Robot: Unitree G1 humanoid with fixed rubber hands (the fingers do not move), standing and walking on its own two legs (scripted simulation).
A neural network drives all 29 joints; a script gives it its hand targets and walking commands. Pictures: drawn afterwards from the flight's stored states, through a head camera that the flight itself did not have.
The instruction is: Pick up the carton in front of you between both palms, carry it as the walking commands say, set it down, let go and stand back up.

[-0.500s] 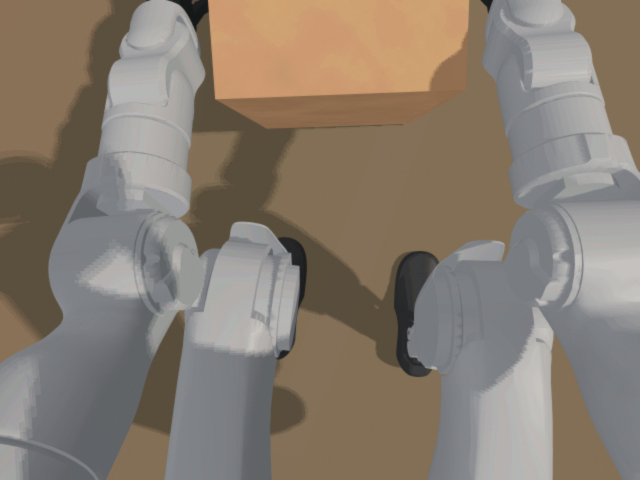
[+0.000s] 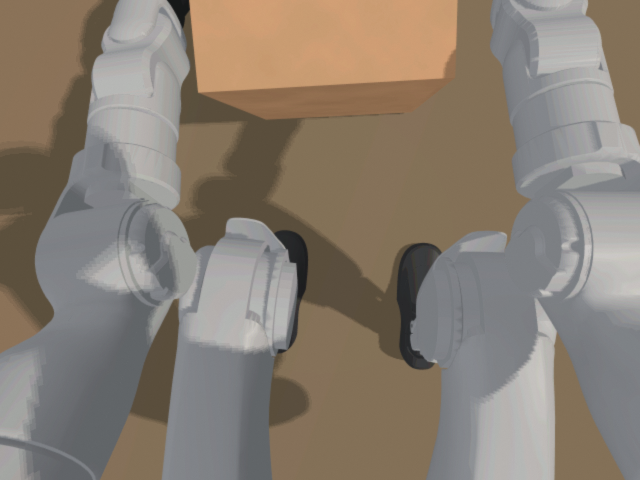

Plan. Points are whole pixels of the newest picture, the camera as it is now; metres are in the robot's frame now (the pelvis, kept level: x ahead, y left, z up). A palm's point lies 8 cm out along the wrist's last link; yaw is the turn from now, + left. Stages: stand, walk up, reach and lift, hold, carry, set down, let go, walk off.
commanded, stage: set down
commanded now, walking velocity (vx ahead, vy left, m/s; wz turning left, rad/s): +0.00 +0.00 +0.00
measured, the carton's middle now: (329, 7) +0.54 +0.04 -0.23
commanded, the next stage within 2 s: let go in 1.32 s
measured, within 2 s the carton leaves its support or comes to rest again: neither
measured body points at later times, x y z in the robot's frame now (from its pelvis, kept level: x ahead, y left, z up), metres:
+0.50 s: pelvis +0.01 +0.00 +0.03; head +0.36 +0.00 +0.31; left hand +0.54 +0.21 -0.11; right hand +0.58 -0.16 -0.11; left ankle +0.12 +0.12 -0.33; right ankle +0.11 -0.11 -0.33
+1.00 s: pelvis +0.02 +0.00 +0.16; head +0.34 +0.00 +0.47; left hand +0.54 +0.22 +0.05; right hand +0.58 -0.18 +0.04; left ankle +0.12 +0.12 -0.33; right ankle +0.11 -0.11 -0.33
